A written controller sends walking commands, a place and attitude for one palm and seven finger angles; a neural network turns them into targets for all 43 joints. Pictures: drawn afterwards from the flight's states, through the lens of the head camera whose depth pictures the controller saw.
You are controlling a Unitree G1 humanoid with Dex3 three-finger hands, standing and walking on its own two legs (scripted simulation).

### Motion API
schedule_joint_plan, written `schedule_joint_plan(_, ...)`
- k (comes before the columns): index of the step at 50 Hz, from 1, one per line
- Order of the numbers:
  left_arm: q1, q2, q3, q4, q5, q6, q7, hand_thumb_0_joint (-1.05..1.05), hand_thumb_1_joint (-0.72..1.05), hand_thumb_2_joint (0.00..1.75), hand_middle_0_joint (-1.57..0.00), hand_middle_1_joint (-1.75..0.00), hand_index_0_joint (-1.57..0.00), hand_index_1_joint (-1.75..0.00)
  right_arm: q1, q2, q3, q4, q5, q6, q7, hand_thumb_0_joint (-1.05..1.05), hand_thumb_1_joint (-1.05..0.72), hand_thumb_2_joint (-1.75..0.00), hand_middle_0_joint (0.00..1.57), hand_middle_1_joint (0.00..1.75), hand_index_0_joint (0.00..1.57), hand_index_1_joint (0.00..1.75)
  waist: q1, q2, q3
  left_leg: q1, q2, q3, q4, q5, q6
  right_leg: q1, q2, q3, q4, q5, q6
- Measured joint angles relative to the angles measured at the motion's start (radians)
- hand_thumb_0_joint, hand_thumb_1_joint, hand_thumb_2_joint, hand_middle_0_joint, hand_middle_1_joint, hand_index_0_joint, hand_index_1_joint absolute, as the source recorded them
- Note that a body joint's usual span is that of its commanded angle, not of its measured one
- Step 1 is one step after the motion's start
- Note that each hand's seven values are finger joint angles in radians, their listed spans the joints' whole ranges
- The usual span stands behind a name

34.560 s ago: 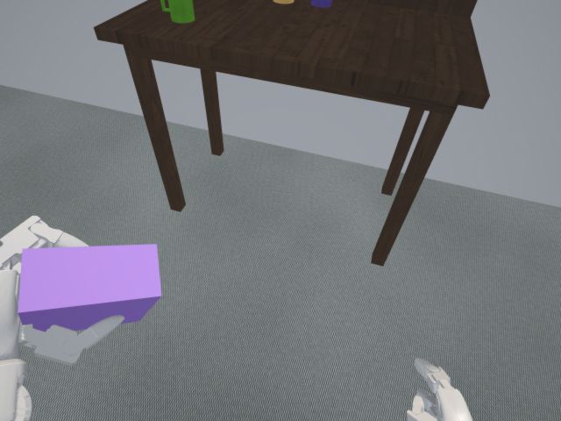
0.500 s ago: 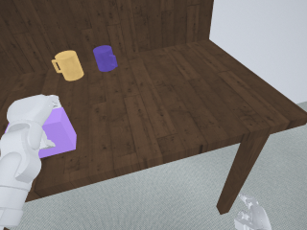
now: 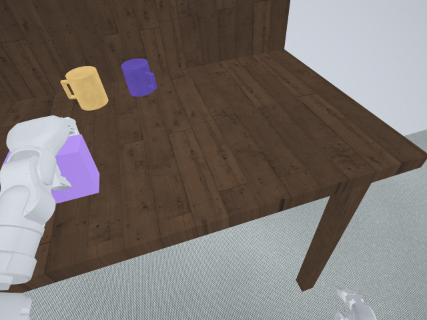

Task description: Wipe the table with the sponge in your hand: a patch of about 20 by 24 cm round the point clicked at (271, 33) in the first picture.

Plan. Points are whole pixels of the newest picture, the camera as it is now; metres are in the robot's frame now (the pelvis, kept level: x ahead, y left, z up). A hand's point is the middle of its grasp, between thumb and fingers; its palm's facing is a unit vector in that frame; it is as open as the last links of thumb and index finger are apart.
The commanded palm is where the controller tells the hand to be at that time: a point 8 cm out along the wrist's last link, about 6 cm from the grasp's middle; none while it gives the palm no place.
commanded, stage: wipe forward along the first lane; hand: left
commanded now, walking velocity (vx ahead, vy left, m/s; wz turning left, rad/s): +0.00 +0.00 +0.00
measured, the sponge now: (61, 178) +0.33 +0.34 +0.12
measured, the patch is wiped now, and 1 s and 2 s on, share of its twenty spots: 0.35 0.45 0.55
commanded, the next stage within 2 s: slide across to the middle lane in 0.56 s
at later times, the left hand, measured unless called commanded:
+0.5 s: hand (60, 139) +0.39 +0.35 +0.17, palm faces -0.07 +0.00 -1.00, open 10.0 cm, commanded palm +0.37 +0.34 +0.18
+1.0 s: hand (68, 134) +0.40 +0.34 +0.17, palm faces -0.02 +0.01 -1.00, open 10.0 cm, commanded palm +0.39 +0.31 +0.21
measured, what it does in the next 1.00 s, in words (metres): stands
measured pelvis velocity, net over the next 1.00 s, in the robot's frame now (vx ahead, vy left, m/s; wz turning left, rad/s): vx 0.02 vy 0.02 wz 0.02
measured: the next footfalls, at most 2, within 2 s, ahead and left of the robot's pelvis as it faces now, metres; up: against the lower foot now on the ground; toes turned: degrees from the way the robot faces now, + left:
none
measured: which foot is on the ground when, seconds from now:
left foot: down 0.00-1.00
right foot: down 0.00-1.00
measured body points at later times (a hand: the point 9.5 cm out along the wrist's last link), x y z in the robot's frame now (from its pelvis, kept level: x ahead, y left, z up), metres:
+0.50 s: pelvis +0.01 +0.01 +0.00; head +0.02 -0.01 +0.45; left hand +0.39 +0.35 +0.22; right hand +0.15 -0.24 -0.11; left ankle +0.03 +0.11 -0.73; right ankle +0.02 -0.09 -0.73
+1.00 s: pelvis +0.02 +0.02 +0.01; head +0.03 +0.00 +0.46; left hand +0.40 +0.34 +0.22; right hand +0.18 -0.23 -0.11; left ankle +0.03 +0.11 -0.73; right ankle +0.02 -0.09 -0.73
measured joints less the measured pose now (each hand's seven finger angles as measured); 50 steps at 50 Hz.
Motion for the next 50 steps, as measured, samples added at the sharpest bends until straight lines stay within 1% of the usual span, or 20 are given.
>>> schedule_joint_plan(7,-0.084,-0.001,-0.024,0.088,0.029,0.003,-0.004,0.02,-0.52,1.09,-0.77,-1.31,-0.76,-1.36,0.006,0.004,0.000,-0.004,0.004,0.007,0.003,0.01,-0.91,-0.90,0.20,0.30,0.20,0.30,-0.007,-0.008,-0.003,-0.017,-0.007,-0.003,-0.008,0.008,0.007,-0.013,-0.007,-0.003,-0.012,0.007,0.006)
schedule_joint_plan(22,-0.214,0.021,-0.033,0.246,0.054,-0.055,-0.014,0.02,-0.53,1.10,-0.77,-1.31,-0.76,-1.36,0.031,0.010,0.000,0.005,0.005,0.018,0.004,0.01,-0.91,-0.90,0.21,0.30,0.20,0.30,-0.021,-0.021,-0.008,-0.039,-0.012,-0.005,-0.017,0.007,0.016,-0.028,-0.011,-0.004,-0.035,0.013,0.014)
schedule_joint_plan(28,-0.229,0.033,-0.028,0.276,0.070,-0.080,-0.009,0.02,-0.53,1.10,-0.77,-1.31,-0.76,-1.36,0.046,0.004,-0.008,0.007,0.003,0.025,0.010,0.01,-0.91,-0.90,0.21,0.30,0.20,0.30,-0.027,-0.018,-0.013,-0.046,-0.010,-0.001,-0.022,0.005,0.018,-0.033,-0.009,0.000,-0.046,0.015,0.015)
schedule_joint_plan(35,-0.227,0.039,-0.019,0.292,0.057,-0.101,-0.004,0.02,-0.54,1.10,-0.77,-1.31,-0.76,-1.36,0.057,-0.001,-0.016,0.014,0.004,0.036,0.013,0.01,-0.91,-0.90,0.20,0.30,0.20,0.30,-0.028,-0.016,-0.016,-0.045,-0.010,0.000,-0.029,0.002,0.020,-0.031,-0.009,0.002,-0.056,0.016,0.017)
schedule_joint_plan(41,-0.221,0.031,-0.052,0.263,0.062,-0.092,0.018,0.02,-0.54,1.10,-0.77,-1.31,-0.76,-1.37,0.056,0.000,-0.025,0.018,0.008,0.034,0.014,0.01,-0.91,-0.90,0.20,0.30,0.20,0.30,-0.019,-0.013,-0.012,-0.035,-0.013,-0.004,-0.038,0.005,0.021,-0.018,-0.011,-0.002,-0.067,0.017,0.018)
schedule_joint_plan(46,-0.218,0.012,-0.081,0.231,0.035,-0.067,0.044,0.02,-0.53,1.10,-0.76,-1.33,-0.75,-1.38,0.039,0.007,-0.022,0.024,0.014,0.020,0.013,0.01,-0.91,-0.90,0.20,0.30,0.20,0.30,-0.010,-0.014,-0.007,-0.016,-0.017,-0.009,-0.050,0.007,0.023,0.003,-0.015,-0.006,-0.079,0.017,0.020)
schedule_joint_plan(50,-0.246,-0.011,-0.115,0.232,0.025,-0.034,0.048,0.01,-0.53,1.10,-0.75,-1.34,-0.74,-1.39,0.015,0.016,-0.012,0.028,0.019,0.005,0.013,0.01,-0.91,-0.90,0.20,0.30,0.20,0.30,-0.003,-0.022,-0.003,-0.003,-0.023,-0.014,-0.062,0.011,0.024,0.016,-0.021,-0.011,-0.086,0.016,0.022)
